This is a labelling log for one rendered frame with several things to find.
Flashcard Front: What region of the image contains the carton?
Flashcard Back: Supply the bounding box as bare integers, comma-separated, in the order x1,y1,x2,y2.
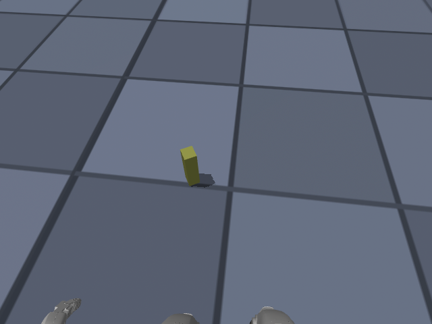
180,146,200,186

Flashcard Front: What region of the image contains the left robot hand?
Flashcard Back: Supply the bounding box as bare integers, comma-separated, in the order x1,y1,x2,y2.
41,298,81,324

